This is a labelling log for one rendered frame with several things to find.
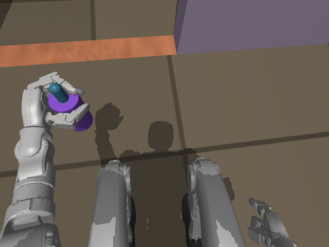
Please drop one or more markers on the right robot arm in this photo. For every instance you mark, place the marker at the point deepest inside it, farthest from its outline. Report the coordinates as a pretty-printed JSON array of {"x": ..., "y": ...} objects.
[{"x": 282, "y": 242}]

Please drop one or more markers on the left robot arm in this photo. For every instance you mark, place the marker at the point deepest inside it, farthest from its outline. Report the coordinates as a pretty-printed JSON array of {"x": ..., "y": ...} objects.
[{"x": 28, "y": 219}]

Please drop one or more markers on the left robot hand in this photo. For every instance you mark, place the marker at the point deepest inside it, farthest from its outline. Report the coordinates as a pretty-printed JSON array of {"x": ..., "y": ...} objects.
[{"x": 36, "y": 110}]

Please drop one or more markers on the right robot foot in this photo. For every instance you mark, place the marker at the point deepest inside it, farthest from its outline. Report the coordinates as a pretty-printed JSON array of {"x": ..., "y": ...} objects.
[{"x": 187, "y": 219}]

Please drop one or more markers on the right robot hand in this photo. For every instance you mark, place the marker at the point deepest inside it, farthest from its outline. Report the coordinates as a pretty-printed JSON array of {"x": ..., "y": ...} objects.
[{"x": 264, "y": 231}]

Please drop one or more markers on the bottle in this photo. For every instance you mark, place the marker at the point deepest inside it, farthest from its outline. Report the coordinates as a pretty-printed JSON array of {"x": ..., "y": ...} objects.
[{"x": 63, "y": 102}]

